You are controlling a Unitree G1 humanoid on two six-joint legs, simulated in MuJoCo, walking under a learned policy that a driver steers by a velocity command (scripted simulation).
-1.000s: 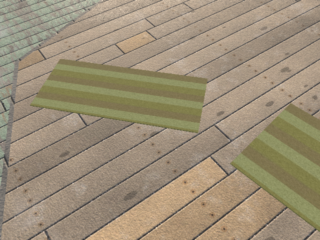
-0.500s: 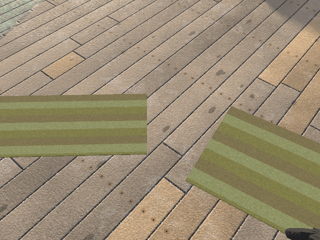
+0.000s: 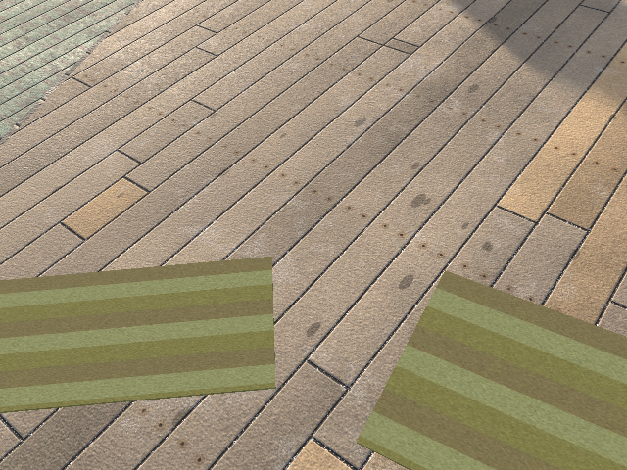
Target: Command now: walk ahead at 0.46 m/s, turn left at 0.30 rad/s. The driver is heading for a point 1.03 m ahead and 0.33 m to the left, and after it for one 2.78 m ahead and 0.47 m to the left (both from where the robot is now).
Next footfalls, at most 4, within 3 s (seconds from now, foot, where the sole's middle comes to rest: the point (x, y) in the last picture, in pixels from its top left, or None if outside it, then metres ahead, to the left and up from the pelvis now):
0.34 left None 0.34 0.14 -0.78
0.80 right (336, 414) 0.65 0.03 -0.78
1.30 left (183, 390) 0.72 0.39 -0.78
1.82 right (218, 269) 1.08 0.35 -0.78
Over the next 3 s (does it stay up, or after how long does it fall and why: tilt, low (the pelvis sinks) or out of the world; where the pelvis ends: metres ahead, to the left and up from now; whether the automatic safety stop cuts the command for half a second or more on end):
stays up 1.02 0.40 0.01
